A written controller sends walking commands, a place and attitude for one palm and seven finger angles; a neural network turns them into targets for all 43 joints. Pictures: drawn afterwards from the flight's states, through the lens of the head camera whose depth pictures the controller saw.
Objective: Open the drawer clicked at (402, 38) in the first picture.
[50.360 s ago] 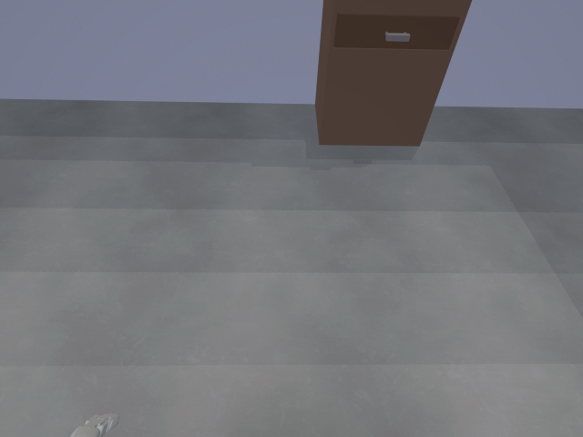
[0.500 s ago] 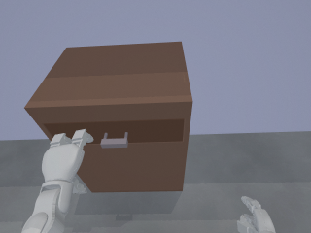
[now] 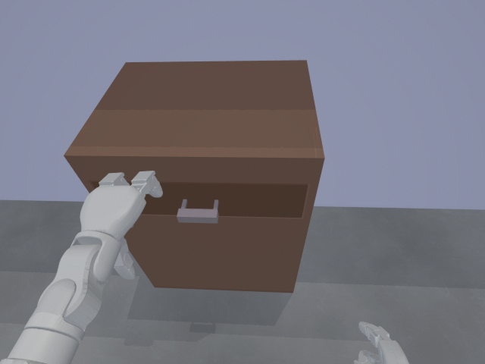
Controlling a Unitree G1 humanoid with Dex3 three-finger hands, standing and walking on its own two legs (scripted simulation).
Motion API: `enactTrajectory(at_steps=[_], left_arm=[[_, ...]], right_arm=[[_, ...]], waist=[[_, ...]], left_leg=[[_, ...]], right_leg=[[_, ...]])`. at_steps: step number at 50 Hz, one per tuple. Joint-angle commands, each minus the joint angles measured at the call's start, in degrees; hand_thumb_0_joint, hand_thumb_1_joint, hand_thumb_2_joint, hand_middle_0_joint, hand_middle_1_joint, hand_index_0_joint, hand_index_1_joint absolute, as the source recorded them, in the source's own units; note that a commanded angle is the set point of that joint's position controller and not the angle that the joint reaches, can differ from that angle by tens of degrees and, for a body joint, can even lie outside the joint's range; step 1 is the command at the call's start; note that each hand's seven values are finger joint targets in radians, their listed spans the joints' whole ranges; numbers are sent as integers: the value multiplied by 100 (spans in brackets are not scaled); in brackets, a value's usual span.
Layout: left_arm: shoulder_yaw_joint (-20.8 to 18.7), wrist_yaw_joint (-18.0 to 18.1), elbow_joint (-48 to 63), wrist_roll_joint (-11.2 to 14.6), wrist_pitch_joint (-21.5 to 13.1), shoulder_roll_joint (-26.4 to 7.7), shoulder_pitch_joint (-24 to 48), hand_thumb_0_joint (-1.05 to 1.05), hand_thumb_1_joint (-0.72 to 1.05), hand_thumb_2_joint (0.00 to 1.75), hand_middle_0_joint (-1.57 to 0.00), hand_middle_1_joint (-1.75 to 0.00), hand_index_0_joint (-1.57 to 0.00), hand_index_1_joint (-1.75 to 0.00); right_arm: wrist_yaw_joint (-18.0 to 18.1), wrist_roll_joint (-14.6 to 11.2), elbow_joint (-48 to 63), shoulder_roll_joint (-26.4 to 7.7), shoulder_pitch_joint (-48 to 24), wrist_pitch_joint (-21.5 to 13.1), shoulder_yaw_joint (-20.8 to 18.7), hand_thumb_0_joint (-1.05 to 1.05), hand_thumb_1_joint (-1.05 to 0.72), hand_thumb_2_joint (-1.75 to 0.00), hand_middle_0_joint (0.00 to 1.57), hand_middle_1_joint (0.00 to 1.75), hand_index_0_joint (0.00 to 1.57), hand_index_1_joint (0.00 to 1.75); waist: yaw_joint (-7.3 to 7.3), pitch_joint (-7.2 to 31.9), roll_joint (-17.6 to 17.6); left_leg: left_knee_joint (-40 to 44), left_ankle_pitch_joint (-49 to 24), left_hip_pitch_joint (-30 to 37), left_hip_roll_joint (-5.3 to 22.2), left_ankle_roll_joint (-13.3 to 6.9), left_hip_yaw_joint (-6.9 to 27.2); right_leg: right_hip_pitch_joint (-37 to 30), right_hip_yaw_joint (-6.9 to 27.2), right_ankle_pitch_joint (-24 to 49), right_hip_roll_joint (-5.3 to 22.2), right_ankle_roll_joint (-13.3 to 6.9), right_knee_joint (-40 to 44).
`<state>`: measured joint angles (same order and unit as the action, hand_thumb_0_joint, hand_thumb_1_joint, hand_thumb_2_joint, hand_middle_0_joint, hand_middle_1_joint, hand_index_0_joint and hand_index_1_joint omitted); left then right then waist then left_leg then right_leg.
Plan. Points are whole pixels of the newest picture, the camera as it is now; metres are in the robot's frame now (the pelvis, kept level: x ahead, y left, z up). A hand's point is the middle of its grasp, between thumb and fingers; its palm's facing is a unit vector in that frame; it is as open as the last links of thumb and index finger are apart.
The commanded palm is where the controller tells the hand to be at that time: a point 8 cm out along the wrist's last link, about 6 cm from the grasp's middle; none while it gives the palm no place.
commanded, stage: raise the hand with hooked fingers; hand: left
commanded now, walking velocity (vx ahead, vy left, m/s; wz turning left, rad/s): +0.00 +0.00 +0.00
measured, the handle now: (199, 209) +0.49 +0.19 -0.14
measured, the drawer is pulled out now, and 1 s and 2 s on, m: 0.00 0.00 0.00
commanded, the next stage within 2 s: move the hooked fingers above the handle in 0.18 s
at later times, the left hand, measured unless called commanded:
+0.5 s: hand (147, 229) +0.31 +0.21 +0.04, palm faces -0.04 -0.09 -1.00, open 13.8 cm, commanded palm +0.30 +0.23 +0.11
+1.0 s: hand (164, 216) +0.37 +0.21 +0.00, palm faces +0.03 -0.07 -1.00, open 13.8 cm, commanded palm +0.35 +0.22 +0.05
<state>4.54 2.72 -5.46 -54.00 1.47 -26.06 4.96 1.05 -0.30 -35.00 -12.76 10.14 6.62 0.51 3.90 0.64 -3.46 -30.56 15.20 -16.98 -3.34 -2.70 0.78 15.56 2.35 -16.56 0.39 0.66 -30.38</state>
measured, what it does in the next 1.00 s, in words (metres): stands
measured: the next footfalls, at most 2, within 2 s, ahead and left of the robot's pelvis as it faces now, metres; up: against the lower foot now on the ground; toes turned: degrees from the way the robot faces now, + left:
none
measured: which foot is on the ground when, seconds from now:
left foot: down 0.00-1.00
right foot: down 0.00-1.00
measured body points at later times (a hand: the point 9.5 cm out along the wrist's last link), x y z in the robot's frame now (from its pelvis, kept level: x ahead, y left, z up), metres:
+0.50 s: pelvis +0.00 -0.03 +0.00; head +0.02 -0.06 +0.45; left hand +0.31 +0.21 +0.10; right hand +0.19 -0.26 -0.11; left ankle +0.01 +0.09 -0.73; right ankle -0.01 -0.14 -0.73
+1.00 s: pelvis +0.01 -0.03 -0.02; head +0.06 -0.05 +0.43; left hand +0.36 +0.21 +0.05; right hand +0.13 -0.29 -0.15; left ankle +0.01 +0.09 -0.73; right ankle -0.01 -0.14 -0.73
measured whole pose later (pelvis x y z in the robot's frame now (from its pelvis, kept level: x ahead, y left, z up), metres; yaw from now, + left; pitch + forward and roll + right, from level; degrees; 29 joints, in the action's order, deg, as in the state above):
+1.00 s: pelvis +0.01 -0.03 -0.02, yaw -1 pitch +11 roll +0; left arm 1.3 18.1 -28.1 -59.7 -4.7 -23.8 14.3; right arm 2.6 -0.2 -38.2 -13.6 13.0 6.0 -3.7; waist 0.6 6.3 -2.2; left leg -42.1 21.1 -32.1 -1.2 -0.6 1.0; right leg 31.1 1.8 -22.3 -2.1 -1.3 -42.3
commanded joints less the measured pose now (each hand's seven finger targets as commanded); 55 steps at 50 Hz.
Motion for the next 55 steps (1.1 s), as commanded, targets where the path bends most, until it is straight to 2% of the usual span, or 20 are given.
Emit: enactTrajectory(at_steps=[1,2,8,11,14,15,19,20,22,23,24,27,28,35,40,43,46,48,54,55], left_arm=[[-958,578,1564,-85,-366,-1242,1583,0,-50,30,-30,-120,-30,-120],[-1094,682,1606,-103,-381,-1373,1639,0,-50,30,-30,-120,-30,-120],[-827,987,1251,-93,-77,-1073,1555,0,-50,30,-30,-120,-30,-120],[-550,836,940,-29,204,-877,1379,0,-50,30,-30,-120,-30,-120],[-494,613,993,13,301,-954,1377,0,-50,30,-30,-120,-30,-120],[-408,547,745,-1,330,-878,1406,0,-50,30,-30,-120,-30,-120],[-755,447,330,-114,94,-1263,1650,0,-50,30,-30,-120,-30,-120],[-696,465,353,-112,-17,-1197,1845,0,-50,30,-30,-120,-30,-120],[-1070,576,268,-193,-261,-1578,2087,0,-50,30,-30,-120,-30,-120],[-935,639,255,-191,-366,-1405,2134,0,-50,30,-30,-120,-30,-120],[-1005,716,259,-203,-472,-1454,2219,0,-50,30,-30,-120,-30,-120],[-1179,931,-53,-247,-631,-1512,2194,0,-50,30,-30,-120,-30,-120],[-1024,990,-139,-244,-647,-1356,2277,0,-50,30,-30,-120,-30,-120],[-625,1130,-757,-299,-483,-977,2405,0,-50,30,-30,-120,-30,-120],[-857,1245,-837,-323,-616,-1186,2478,0,-50,30,-30,-120,-30,-120],[-1182,1477,-899,-454,-721,-1454,2476,0,-50,30,-30,-120,-30,-120],[-1024,1738,-1061,-525,-684,-1129,2415,0,-50,30,-30,-120,-30,-120],[-1124,1872,-1430,-591,-559,-1247,2503,0,-50,30,-30,-120,-30,-120],[-347,1957,-1709,-665,-243,-556,3075,0,-50,30,-30,-120,-30,-120],[-378,1950,-1827,-667,-228,-609,3192,0,-50,30,-30,-120,-30,-120]], right_arm=[[46,39,857,-692,-691,-312,-331,0,-90,-90,20,30,20,30],[51,45,849,-717,-717,-336,-329,0,-90,-90,20,30,20,30],[34,-13,674,-717,-642,-344,-400,0,-90,-90,20,30,20,30],[61,-70,688,-754,-689,-305,-380,0,-90,-90,20,30,20,30],[102,-74,771,-772,-762,-271,-345,0,-90,-90,20,30,20,30],[124,-70,753,-771,-756,-259,-319,0,-90,-90,20,30,20,30],[216,-49,726,-755,-734,-244,-273,0,-90,-90,20,30,20,30],[236,-41,739,-737,-728,-260,-270,0,-90,-90,20,30,20,30],[276,-21,692,-753,-678,-297,-304,0,-90,-90,20,30,20,30],[288,-4,705,-683,-669,-318,-307,0,-90,-90,20,30,20,30],[299,-5,688,-673,-648,-338,-323,0,-90,-90,20,30,20,30],[307,5,588,-683,-538,-370,-394,0,-90,-90,20,30,20,30],[305,4,565,-669,-506,-376,-405,0,-90,-90,20,30,20,30],[253,-9,502,-769,-236,-364,-526,0,-90,-90,20,30,20,30],[266,14,478,-786,-90,-327,-580,0,-90,-90,20,30,20,30],[263,40,456,-782,-38,-284,-603,0,-90,-90,20,30,20,30],[205,36,434,-752,33,-275,-636,0,-90,-90,20,30,20,30],[187,27,377,-791,88,-247,-645,0,-90,-90,20,30,20,30],[133,9,383,-839,277,-221,-694,0,-90,-90,20,30,20,30],[143,9,357,-846,314,-220,-698,0,-90,-90,20,30,20,30]], waist=[[104,1567,-71],[122,1588,-240],[14,1696,-45],[-50,1462,282],[-48,1437,395],[-88,1235,523],[-53,1015,603],[-63,1065,517],[-19,1249,325],[-13,1358,298],[-12,1455,131],[-45,1668,128],[-87,1671,137],[-247,1984,486],[-227,2255,559],[-158,2388,322],[-221,2371,221],[-251,2315,374],[-507,2413,162],[-531,2435,260]], left_leg=[[412,-1900,785,247,230,226],[408,-1838,773,233,234,237],[335,-1687,717,185,221,101],[397,-1406,558,160,159,17],[421,-1282,509,127,106,-11],[407,-1167,418,111,87,-44],[328,-929,165,48,42,-141],[292,-869,162,27,35,-144],[190,-900,128,11,32,-137],[124,-966,122,-14,19,-162],[60,-1009,134,-21,20,-163],[-143,-1134,8,-33,23,-184],[-195,-1124,-81,-32,27,-196],[-515,-1260,-391,-35,15,-237],[-674,-1364,-566,-28,-5,-219],[-775,-1539,-659,-22,11,-218],[-894,-1667,-674,15,31,-221],[-917,-1552,-825,31,38,-229],[-1010,-1575,-568,130,61,-152],[-1030,-1493,-591,138,49,-145]], right_leg=[[-139,-360,967,-270,-379,175],[-134,-347,935,-297,-382,176],[-107,-349,965,-260,-363,155],[-134,-330,954,-250,-320,248],[-293,-278,956,-218,-299,300],[-211,-277,925,-215,-287,329],[-148,-181,861,-193,-271,349],[-107,-162,828,-182,-265,338],[-100,-87,838,-216,-281,278],[-137,-79,976,-173,-274,214],[-88,-61,1058,-179,-288,159],[-18,-11,1314,-205,-278,26],[51,-35,1347,-181,-269,-37],[219,-42,1828,-182,-232,-325],[167,-18,2145,-170,-220,-523],[223,-9,2236,-190,-260,-678],[509,-105,2203,-241,-295,-793],[607,-119,2022,-262,-294,-820],[1179,-289,1532,-331,-341,-909],[1224,-286,1457,-331,-328,-901]])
